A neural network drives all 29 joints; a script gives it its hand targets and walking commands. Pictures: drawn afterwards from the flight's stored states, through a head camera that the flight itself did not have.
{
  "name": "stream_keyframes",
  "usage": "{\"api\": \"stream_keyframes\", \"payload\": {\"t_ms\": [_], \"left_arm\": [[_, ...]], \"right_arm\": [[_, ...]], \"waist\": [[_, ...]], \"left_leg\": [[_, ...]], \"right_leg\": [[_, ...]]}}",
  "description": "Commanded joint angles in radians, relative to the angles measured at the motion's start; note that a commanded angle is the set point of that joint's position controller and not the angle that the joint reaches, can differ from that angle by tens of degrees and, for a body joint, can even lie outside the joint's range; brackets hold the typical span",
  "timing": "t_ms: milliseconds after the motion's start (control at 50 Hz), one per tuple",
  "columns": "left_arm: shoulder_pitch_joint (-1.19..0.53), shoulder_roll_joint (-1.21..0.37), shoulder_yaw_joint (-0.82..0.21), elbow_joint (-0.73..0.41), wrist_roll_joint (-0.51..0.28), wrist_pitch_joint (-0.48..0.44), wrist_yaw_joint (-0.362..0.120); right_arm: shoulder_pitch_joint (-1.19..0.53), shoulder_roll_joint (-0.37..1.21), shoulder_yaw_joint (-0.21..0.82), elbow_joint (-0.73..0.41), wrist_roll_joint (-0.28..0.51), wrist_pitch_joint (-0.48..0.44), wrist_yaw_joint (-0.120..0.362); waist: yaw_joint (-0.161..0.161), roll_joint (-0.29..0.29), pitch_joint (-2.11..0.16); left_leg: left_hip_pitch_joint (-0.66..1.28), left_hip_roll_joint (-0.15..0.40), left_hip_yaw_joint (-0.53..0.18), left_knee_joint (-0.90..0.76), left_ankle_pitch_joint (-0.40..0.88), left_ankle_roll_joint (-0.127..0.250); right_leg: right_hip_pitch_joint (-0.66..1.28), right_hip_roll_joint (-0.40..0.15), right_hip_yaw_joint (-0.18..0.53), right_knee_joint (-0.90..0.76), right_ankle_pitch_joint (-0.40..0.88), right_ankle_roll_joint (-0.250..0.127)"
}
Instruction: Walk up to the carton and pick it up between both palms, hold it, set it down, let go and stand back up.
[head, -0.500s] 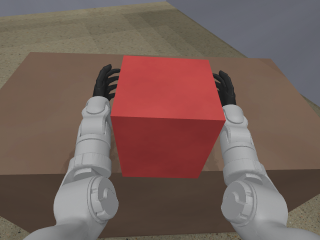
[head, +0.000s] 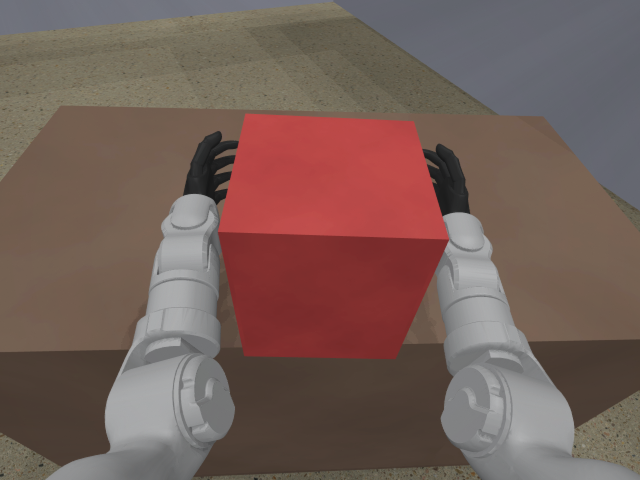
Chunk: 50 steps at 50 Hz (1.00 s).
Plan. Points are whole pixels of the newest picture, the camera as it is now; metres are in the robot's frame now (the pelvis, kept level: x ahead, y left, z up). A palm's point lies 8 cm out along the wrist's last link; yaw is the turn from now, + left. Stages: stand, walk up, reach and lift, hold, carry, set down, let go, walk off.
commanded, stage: reach and lift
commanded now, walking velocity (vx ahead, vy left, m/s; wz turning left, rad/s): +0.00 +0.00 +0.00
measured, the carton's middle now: (325, 244) +0.41 +0.00 +0.09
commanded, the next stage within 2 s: none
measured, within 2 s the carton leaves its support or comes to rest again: leaves its support in 0.88 s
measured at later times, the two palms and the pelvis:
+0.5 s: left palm (200, 198) +0.43 +0.15 +0.15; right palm (448, 211) +0.41 -0.15 +0.15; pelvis +0.00 +0.00 +0.00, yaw +1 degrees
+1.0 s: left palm (195, 204) +0.39 +0.15 +0.18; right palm (462, 227) +0.37 -0.15 +0.16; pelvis -0.03 -0.01 +0.00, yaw +2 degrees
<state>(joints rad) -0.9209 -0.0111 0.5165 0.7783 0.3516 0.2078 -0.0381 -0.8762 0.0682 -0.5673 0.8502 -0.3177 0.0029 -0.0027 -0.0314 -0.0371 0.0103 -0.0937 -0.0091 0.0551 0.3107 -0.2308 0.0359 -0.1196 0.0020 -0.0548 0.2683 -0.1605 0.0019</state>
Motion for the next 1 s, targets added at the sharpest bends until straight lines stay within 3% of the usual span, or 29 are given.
{"api": "stream_keyframes", "payload": {"t_ms": [0, 300, 660, 820, 980], "left_arm": [[-0.396, -0.366, -0.208, 0.031, -0.014, 0.009, -0.086], [-0.373, -0.384, -0.246, -0.001, -0.025, 0.030, -0.077], [-0.431, -0.452, -0.385, -0.095, -0.093, 0.035, -0.058], [-0.512, -0.497, -0.453, -0.113, -0.142, 0.070, -0.048], [-0.572, -0.496, -0.415, -0.064, -0.149, 0.133, -0.041]], "right_arm": [[-0.411, 0.428, 0.252, 0.037, -0.009, -0.016, 0.096], [-0.400, 0.418, 0.286, 0.038, 0.026, -0.028, 0.079], [-0.474, 0.420, 0.388, 0.021, 0.112, -0.080, 0.044], [-0.581, 0.408, 0.425, 0.006, 0.172, -0.060, 0.026], [-0.715, 0.397, 0.444, -0.005, 0.230, 0.001, 0.022]], "waist": [[0.011, 0.047, -0.325], [-0.004, 0.061, -0.339], [-0.034, 0.066, -0.425], [-0.049, 0.068, -0.439], [-0.021, 0.031, -0.391]], "left_leg": [[0.051, 0.003, 0.037, 0.006, 0.432, -0.070], [0.070, 0.006, 0.027, 0.021, 0.489, -0.081], [0.076, 0.005, 0.004, 0.029, 0.508, -0.095], [0.102, 0.005, -0.014, 0.022, 0.443, -0.102], [0.057, -0.001, -0.013, -0.023, 0.255, -0.074]], "right_leg": [[0.190, 0.015, -0.060, 0.053, 0.392, 0.071], [0.188, 0.019, -0.069, 0.050, 0.424, 0.061], [0.239, 0.020, -0.074, 0.052, 0.485, 0.045], [0.211, 0.024, -0.078, 0.029, 0.390, 0.033], [0.193, 0.016, -0.069, 0.004, 0.225, 0.032]]}}
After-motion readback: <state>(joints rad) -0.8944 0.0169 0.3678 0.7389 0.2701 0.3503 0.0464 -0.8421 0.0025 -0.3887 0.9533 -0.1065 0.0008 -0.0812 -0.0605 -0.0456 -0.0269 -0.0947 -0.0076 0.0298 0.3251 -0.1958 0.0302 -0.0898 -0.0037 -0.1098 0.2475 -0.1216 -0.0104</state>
